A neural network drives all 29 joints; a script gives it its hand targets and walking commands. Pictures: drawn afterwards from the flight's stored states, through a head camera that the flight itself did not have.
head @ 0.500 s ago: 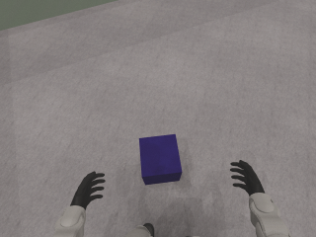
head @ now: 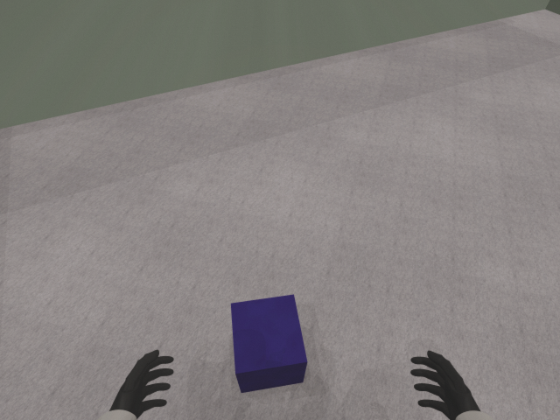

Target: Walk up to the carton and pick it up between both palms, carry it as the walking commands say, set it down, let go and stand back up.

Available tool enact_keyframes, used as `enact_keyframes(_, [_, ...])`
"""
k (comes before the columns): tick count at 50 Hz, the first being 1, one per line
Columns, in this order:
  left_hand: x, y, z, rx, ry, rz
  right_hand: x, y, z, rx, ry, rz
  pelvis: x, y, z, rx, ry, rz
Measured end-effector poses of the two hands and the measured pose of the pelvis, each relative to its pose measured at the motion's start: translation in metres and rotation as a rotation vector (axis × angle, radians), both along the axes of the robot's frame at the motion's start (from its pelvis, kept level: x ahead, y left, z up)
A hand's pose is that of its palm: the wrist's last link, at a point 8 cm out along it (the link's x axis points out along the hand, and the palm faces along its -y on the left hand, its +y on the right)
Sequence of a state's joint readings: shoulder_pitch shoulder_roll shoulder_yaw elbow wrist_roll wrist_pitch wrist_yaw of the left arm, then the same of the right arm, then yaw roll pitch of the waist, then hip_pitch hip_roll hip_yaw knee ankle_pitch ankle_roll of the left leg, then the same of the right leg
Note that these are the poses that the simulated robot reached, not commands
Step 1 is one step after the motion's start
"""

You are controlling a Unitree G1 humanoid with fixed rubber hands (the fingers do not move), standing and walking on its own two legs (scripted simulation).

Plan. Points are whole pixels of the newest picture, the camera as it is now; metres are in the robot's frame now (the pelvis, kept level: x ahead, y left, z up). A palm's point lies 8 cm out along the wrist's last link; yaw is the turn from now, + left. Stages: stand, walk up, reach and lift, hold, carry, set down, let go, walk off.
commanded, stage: let go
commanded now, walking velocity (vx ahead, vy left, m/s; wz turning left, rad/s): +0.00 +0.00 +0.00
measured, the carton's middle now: (267, 343) +0.47 +0.06 -0.67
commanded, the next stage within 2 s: stand in 0.12 s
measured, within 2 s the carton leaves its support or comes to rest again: neither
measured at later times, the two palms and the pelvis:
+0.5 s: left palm out of the picture +0.13 +0.29 -0.10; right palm out of the picture +0.14 -0.24 -0.11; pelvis +0.04 +0.02 -0.01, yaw +5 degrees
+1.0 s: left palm out of the picture +0.04 +0.29 -0.13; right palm out of the picture +0.14 -0.22 -0.12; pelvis +0.04 +0.02 -0.02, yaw +8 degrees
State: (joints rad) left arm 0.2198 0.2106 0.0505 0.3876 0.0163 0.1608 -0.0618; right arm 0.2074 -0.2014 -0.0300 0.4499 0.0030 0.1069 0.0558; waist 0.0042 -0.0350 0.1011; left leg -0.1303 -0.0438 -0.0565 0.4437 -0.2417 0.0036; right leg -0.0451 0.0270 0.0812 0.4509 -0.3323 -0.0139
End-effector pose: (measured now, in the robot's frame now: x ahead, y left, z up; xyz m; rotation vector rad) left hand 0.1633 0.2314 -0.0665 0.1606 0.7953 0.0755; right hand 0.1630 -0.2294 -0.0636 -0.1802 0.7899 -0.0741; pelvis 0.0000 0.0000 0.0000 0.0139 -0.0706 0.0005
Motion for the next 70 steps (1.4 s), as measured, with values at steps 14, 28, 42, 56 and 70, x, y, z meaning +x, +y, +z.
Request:
enact_keyframes(14, [-0.006,0.039,-0.01,0.138,-0.017,0.056,-0.027,-0.016,-0.026,-0.117,0.112,-0.022,0.017,0.01,-0.005,0.002,0.105,0.041])
enact_keyframes(28, [-0.045,0.062,-0.041,0.149,0.14,0.162,-0.02,-0.004,-0.055,-0.117,0.235,0.004,0.044,0.019,-0.014,-0.007,0.149,0.092])
enact_keyframes(42, [-0.095,0.062,-0.059,0.13,0.277,0.228,-0.009,0.005,-0.059,-0.134,0.252,0.044,0.042,0.023,-0.017,-0.021,0.133,0.126])
enact_keyframes(56, [-0.144,0.061,-0.068,0.115,0.386,0.258,-0.034,0.008,-0.063,-0.142,0.325,0.049,0.031,0.024,-0.015,-0.028,0.116,0.15])
enact_keyframes(70, [-0.18,0.051,-0.074,0.083,0.475,0.274,-0.046,0.009,-0.064,-0.138,0.369,0.045,0.026,0.024,-0.012,-0.029,0.106,0.161])
